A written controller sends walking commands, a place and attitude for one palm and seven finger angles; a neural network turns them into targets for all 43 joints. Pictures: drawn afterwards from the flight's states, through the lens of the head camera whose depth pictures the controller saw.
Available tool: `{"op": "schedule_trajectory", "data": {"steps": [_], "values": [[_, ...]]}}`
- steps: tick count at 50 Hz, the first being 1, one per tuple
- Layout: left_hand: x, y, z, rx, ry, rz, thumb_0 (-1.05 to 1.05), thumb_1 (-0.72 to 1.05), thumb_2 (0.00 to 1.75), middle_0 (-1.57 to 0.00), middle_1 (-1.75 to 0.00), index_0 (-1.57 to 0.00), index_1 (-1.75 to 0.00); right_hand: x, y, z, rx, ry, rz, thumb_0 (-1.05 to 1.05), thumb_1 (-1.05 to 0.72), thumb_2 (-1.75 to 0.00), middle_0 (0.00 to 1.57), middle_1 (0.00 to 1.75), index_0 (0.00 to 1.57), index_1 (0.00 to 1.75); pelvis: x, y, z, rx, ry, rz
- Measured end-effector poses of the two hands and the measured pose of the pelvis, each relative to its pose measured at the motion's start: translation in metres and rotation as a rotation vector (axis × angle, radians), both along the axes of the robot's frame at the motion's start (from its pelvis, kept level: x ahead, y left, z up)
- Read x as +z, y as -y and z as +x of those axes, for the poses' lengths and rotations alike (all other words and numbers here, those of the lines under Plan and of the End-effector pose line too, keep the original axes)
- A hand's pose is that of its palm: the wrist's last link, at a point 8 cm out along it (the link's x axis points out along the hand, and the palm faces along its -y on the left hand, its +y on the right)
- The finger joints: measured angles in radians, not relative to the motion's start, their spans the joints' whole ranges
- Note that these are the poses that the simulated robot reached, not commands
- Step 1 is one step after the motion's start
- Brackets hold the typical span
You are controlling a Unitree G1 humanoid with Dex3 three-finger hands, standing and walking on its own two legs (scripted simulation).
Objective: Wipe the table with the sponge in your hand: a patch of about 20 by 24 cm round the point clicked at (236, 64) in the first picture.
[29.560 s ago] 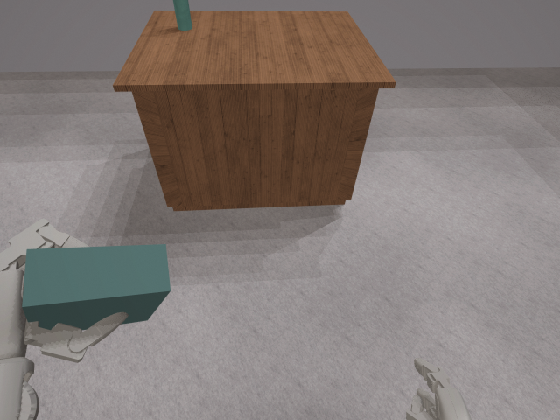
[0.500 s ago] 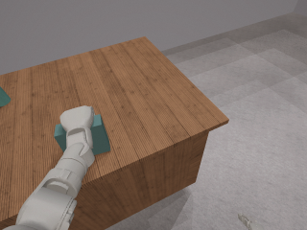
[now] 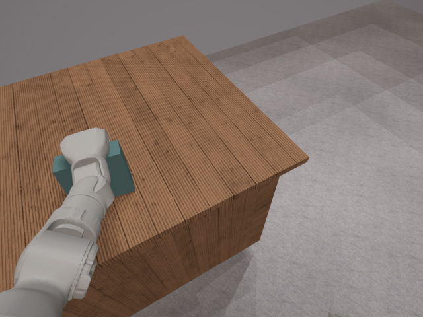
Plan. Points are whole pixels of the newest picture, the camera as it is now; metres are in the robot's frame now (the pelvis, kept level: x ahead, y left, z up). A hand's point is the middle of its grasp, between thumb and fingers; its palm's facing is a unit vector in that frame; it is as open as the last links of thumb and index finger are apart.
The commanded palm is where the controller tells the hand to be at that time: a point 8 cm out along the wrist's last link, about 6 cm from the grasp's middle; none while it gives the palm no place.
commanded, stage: wipe forward along the third lane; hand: left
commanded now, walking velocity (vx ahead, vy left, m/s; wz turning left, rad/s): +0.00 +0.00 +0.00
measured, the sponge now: (100, 180) +0.41 +0.26 +0.00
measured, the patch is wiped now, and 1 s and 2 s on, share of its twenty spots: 0.95 1.00 1.00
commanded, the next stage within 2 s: wipe back along the third lane in 0.36 s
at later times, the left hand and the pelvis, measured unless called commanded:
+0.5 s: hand (89, 145) +0.48 +0.29 +0.04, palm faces -0.11 -0.01 -0.99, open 9.5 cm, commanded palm +0.45 +0.27 +0.08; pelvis +0.01 +0.03 +0.00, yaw -1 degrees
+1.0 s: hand (91, 156) +0.44 +0.27 +0.04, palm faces -0.02 -0.03 -1.00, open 9.6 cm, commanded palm +0.40 +0.24 +0.08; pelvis +0.04 +0.05 +0.00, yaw +0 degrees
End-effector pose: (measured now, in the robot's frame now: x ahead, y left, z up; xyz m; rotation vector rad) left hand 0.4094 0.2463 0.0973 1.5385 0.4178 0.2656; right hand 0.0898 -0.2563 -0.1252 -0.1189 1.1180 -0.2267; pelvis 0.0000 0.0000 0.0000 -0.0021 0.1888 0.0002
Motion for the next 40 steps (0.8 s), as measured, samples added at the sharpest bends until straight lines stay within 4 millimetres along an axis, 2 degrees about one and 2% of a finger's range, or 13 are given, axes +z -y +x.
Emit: {"op": "schedule_trajectory", "data": {"steps": [11, 24, 30, 35, 40], "values": [[0.000, -0.012, 0.022, -0.008, -0.010, 0.007, 0.01, -0.53, 1.12, -0.79, -1.36, -0.84, -1.36, 0.003, -0.009, -0.003, 0.000, -0.021, -0.023, 0.01, -0.91, -0.90, 0.20, 0.30, 0.20, 0.30, -0.002, -0.013, 0.003, 0.005, -0.033, -0.010], [0.001, -0.030, 0.053, 0.010, -0.017, 0.010, 0.02, -0.53, 1.12, -0.79, -1.36, -0.84, -1.36, 0.000, -0.023, -0.034, -0.038, -0.113, -0.028, 0.01, -0.91, -0.90, 0.20, 0.30, 0.20, 0.30, -0.004, -0.028, 0.009, -0.003, -0.080, -0.024], [-0.004, -0.029, 0.053, -0.021, -0.007, 0.031, 0.01, -0.53, 1.12, -0.78, -1.38, -0.83, -1.38, -0.002, -0.032, -0.043, -0.052, -0.151, -0.008, 0.01, -0.91, -0.90, 0.20, 0.30, 0.20, 0.30, -0.004, -0.036, 0.017, -0.011, -0.086, -0.029], [-0.004, -0.029, 0.045, -0.024, 0.033, 0.023, 0.00, -0.50, 1.12, -0.75, -1.41, -0.80, -1.41, -0.003, -0.043, -0.031, -0.041, -0.146, 0.019, 0.01, -0.91, -0.90, 0.20, 0.30, 0.20, 0.30, -0.002, -0.041, 0.024, -0.009, -0.068, -0.031], [-0.004, -0.027, 0.039, -0.017, 0.050, 0.020, -0.01, -0.48, 1.11, -0.72, -1.44, -0.77, -1.44, -0.001, -0.053, 0.001, -0.007, -0.097, 0.042, 0.01, -0.91, -0.90, 0.20, 0.30, 0.20, 0.30, 0.000, -0.045, 0.031, -0.004, -0.048, -0.032]]}}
